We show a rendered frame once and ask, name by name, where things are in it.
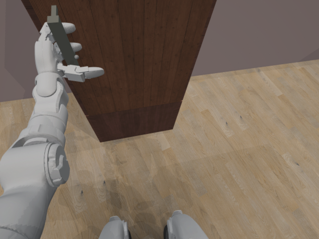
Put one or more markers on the robot left hand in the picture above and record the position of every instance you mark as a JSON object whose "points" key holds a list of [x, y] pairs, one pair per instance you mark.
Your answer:
{"points": [[48, 56]]}

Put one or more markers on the left robot shin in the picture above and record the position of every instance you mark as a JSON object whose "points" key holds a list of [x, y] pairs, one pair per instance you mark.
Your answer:
{"points": [[114, 218]]}

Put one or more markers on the left robot upper arm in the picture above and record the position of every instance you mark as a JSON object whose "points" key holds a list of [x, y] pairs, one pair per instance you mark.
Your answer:
{"points": [[30, 176]]}

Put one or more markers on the cupboard door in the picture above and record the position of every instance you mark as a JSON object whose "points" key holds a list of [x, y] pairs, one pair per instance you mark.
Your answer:
{"points": [[145, 47]]}

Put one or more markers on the robot left forearm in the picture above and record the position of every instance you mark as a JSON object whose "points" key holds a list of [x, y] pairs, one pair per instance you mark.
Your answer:
{"points": [[49, 118]]}

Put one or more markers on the left robot thigh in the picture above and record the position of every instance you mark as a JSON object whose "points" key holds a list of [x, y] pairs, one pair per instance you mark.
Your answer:
{"points": [[115, 230]]}

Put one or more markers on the handle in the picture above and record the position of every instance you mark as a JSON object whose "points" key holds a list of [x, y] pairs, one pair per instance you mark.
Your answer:
{"points": [[60, 36]]}

